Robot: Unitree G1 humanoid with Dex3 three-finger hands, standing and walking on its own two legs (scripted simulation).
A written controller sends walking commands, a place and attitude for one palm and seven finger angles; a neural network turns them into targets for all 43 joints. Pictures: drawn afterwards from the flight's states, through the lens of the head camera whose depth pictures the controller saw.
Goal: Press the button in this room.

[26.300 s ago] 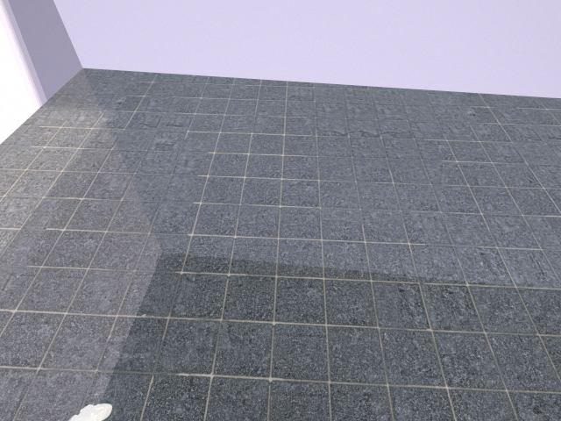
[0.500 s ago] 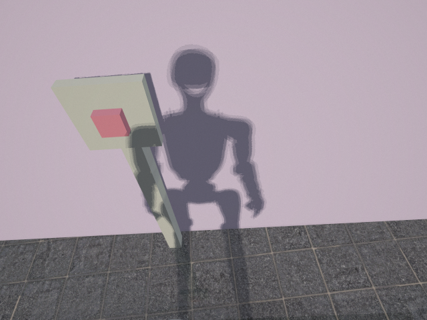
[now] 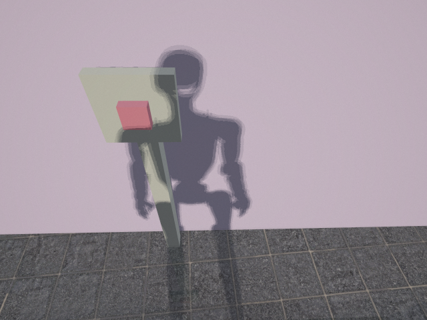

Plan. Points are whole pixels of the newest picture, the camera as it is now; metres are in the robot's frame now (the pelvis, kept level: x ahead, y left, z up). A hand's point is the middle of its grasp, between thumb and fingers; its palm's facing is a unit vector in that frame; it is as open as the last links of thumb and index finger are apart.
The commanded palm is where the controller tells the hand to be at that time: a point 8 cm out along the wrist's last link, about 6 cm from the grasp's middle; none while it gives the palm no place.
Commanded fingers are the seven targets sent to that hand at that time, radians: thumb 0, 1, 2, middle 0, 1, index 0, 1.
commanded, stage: come to a stop and stand still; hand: left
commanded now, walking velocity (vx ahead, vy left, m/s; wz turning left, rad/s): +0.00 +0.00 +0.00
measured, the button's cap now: (135, 114) +0.53 +0.23 +0.09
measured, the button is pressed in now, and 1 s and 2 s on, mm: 0 0 0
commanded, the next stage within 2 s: look again from close up in 0.10 s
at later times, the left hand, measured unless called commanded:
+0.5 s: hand out of the picture +0.05 +0.21 -0.17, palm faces +0.02 -0.96 -0.28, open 7.4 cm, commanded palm none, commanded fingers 0.00 0.90 0.90 -0.20 -0.30 -0.20 -0.30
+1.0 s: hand out of the picture +0.00 +0.21 -0.16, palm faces +0.02 -0.95 -0.30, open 7.4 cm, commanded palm none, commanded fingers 0.00 0.90 0.90 -0.20 -0.30 -0.20 -0.30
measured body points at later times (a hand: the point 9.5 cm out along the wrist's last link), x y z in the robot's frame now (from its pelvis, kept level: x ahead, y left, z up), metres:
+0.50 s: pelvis -0.01 -0.01 -0.01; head -0.02 -0.01 +0.44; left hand +0.05 +0.26 -0.15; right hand +0.03 -0.27 -0.15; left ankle -0.03 +0.10 -0.74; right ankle +0.00 -0.14 -0.74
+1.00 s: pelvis -0.03 -0.02 +0.00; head -0.05 -0.02 +0.45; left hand +0.00 +0.26 -0.14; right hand +0.02 -0.29 -0.15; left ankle -0.03 +0.10 -0.74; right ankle +0.00 -0.14 -0.74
